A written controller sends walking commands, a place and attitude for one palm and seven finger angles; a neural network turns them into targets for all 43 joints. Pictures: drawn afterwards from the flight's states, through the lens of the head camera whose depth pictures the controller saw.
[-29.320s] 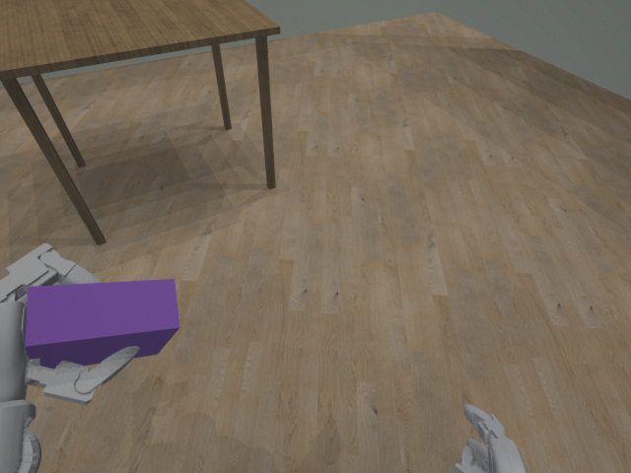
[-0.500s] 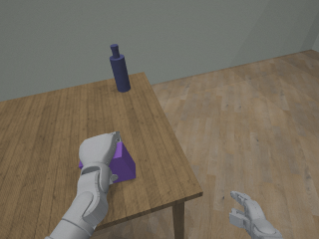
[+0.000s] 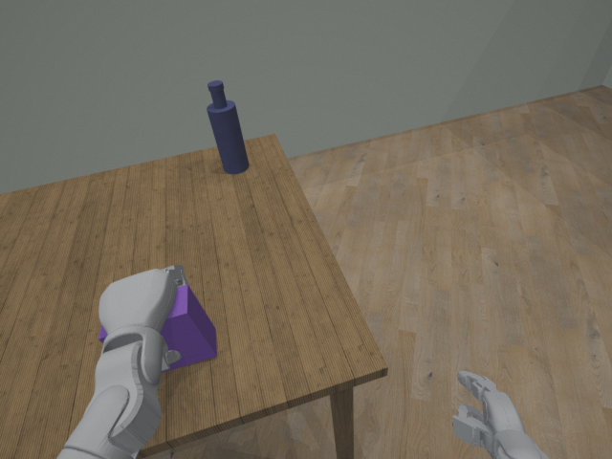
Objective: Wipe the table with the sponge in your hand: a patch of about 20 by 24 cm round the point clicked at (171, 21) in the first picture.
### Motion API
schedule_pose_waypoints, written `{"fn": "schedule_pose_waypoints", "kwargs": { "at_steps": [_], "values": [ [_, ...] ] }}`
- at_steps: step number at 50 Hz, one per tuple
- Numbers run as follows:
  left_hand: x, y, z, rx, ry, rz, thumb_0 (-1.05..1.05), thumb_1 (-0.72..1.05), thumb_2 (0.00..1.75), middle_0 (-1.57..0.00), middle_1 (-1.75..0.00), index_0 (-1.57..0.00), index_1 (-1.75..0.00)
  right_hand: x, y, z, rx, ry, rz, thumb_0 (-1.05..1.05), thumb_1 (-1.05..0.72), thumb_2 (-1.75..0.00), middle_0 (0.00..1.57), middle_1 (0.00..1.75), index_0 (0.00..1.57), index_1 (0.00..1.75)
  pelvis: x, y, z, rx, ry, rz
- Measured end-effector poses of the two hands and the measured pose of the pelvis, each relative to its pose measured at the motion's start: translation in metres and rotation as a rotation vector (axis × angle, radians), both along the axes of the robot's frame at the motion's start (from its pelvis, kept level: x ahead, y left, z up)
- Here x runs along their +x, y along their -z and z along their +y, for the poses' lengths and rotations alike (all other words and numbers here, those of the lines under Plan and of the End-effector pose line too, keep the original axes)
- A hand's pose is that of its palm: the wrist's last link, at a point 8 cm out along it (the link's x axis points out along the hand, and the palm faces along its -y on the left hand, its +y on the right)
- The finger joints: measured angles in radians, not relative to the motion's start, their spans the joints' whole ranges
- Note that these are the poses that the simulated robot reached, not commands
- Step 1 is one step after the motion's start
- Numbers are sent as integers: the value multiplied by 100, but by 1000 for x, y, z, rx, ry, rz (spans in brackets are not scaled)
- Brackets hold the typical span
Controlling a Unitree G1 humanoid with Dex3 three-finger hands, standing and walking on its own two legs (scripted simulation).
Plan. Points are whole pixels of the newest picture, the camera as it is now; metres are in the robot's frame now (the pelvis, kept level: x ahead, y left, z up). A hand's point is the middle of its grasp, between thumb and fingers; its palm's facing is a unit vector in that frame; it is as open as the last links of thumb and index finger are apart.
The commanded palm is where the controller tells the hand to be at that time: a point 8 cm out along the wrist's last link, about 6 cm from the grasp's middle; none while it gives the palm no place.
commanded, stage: wipe forward along the middle lane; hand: left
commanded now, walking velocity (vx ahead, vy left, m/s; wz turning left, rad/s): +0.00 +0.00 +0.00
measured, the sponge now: (169, 339) +0.26 +0.24 +0.03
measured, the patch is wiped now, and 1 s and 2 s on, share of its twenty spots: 0.90 0.90 0.95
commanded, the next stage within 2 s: slide back across to the first lane in 1.52 s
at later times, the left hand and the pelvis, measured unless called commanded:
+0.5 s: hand (160, 303) +0.30 +0.25 +0.06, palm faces -0.05 -0.06 -1.00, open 9.4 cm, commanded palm +0.28 +0.26 +0.10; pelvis -0.02 +0.00 +0.00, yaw +2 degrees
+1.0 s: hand (158, 274) +0.35 +0.28 +0.06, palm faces -0.10 -0.02 -1.00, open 9.4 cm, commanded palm +0.34 +0.28 +0.10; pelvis -0.04 +0.00 -0.01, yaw +1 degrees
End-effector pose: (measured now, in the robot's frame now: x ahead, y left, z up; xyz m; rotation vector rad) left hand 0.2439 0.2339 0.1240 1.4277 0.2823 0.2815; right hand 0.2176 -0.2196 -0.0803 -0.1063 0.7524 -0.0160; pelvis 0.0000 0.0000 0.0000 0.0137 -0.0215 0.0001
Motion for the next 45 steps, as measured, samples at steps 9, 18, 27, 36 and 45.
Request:
{"fn": "schedule_pose_waypoints", "kwargs": {
  "at_steps": [9, 18, 27, 36, 45],
  "values": [
    [15, 5, 6, 27, 22, 58, -4, -48, 111, -81, -141, -83, -138, -2, 4, 6, -23, -9, 8, 1, -91, -90, 20, 30, 20, 30, -7, 0, 1, -3, -18, 13],
    [29, 4, 14, 44, 21, 55, -3, -50, 112, -82, -140, -84, -136, -23, 14, 6, -31, 3, 60, 1, -91, -90, 20, 30, 20, 30, -14, 1, 2, -7, -26, 28],
    [41, 6, 17, 61, 27, 75, -2, -52, 113, -83, -139, -86, -136, -53, 26, -5, -50, 45, 127, 1, -91, -90, 20, 30, 20, 30, -23, 2, 3, -10, -29, 43],
    [56, 5, 23, 87, 34, 80, -1, -54, 115, -84, -139, -86, -136, -85, 34, -17, -71, 89, 181, 1, -91, -90, 20, 30, 20, 30, -33, 5, 2, -14, -28, 60],
    [79, 4, 34, 98, 25, 105, 0, -53, 115, -83, -140, -85, -138, -117, 41, -28, -88, 138, 238, 1, -91, -90, 20, 30, 20, 30, -40, 7, 1, -19, -23, 87]
  ]
}}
